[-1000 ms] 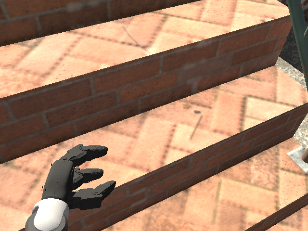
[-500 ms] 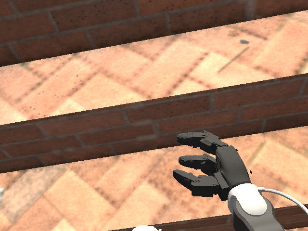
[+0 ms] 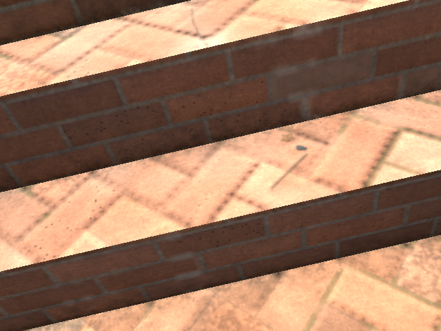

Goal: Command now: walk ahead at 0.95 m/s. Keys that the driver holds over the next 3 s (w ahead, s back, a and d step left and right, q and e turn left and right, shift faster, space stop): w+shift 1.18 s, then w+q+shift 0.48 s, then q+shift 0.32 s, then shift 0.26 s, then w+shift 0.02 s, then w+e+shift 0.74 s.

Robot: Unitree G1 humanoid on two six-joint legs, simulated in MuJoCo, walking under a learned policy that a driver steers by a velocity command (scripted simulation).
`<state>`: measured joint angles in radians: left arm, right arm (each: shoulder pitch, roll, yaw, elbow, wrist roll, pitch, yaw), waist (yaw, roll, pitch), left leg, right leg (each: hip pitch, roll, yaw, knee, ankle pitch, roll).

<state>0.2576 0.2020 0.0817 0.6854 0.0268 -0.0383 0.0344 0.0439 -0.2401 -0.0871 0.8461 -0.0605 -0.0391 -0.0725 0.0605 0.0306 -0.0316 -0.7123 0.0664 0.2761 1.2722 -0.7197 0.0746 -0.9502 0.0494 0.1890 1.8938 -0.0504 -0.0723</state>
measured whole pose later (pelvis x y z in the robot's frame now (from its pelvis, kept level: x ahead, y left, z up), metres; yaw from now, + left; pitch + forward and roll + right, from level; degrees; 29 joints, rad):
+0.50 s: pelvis -0.01 -0.13 -0.11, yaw +2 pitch +6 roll +2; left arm 0.79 -0.06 0.03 1.11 0.03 -0.16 0.07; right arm -0.33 0.14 0.13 0.58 -0.03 -0.02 0.03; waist 0.29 0.04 -0.06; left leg -1.10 0.00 0.11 2.17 -0.20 0.09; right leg -0.12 0.14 0.10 0.22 -0.18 -0.16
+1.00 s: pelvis +0.07 -0.17 +0.03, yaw +2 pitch +1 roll +8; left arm 0.14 0.14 0.03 0.68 0.01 -0.10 0.03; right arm 0.25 -0.26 -0.08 1.06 -0.05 -0.02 -0.07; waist 0.02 0.04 -0.05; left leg -0.63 0.00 0.28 1.12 -0.56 0.09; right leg -1.01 0.07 0.28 2.02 -0.08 -0.08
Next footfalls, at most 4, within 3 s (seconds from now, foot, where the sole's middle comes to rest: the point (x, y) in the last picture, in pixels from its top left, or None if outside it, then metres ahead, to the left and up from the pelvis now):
0.24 right None -0.04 -0.15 -0.89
0.86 left None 0.16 -0.06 -0.65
1.20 right None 0.18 -0.40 -0.65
1.80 left None -0.01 -0.21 -0.89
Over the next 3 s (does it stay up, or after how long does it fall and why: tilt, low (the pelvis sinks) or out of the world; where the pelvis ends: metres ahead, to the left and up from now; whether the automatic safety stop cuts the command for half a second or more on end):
stays up -0.23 -0.13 -0.23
